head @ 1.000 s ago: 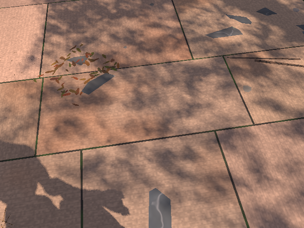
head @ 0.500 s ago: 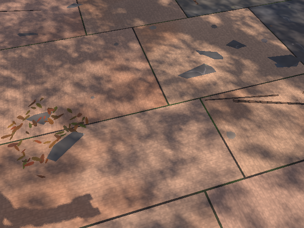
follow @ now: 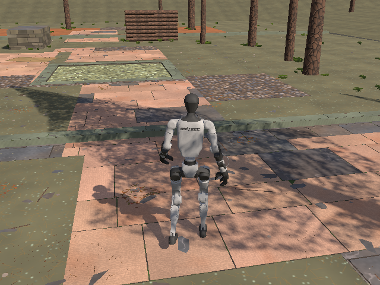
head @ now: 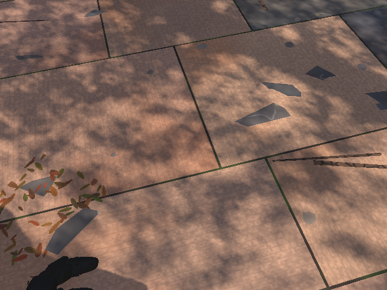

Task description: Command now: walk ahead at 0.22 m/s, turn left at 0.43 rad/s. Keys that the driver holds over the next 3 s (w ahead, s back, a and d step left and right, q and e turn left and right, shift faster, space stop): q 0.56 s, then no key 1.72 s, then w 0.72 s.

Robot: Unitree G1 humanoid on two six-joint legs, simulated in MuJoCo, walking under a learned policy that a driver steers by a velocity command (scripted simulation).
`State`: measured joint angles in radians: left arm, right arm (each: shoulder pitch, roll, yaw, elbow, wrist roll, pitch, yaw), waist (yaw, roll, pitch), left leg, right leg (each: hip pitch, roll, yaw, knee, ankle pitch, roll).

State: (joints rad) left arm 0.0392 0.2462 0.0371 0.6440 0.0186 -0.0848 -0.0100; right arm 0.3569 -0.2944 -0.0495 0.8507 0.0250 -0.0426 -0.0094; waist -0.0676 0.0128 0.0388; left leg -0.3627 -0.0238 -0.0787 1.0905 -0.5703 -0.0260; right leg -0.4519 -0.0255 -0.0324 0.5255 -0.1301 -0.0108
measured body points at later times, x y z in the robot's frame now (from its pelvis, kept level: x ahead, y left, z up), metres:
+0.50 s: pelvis +0.08 +0.04 +0.01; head +0.12 +0.08 +0.45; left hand +0.16 +0.36 -0.11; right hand +0.31 -0.19 -0.07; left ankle +0.10 +0.14 -0.73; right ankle +0.10 -0.11 -0.65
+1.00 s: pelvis +0.11 +0.01 +0.01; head +0.13 +0.01 +0.45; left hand +0.13 +0.30 -0.10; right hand +0.36 -0.16 -0.10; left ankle +0.08 +0.14 -0.73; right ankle +0.16 -0.10 -0.73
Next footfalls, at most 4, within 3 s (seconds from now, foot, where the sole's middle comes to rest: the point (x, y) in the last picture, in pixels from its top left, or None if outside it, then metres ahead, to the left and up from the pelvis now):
0.34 left None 0.12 0.15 -0.77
0.80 right None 0.19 -0.08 -0.77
2.58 left None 0.15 0.17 -0.77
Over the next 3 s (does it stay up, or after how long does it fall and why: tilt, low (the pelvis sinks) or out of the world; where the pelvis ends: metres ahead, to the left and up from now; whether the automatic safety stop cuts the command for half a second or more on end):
stays up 0.33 0.14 0.00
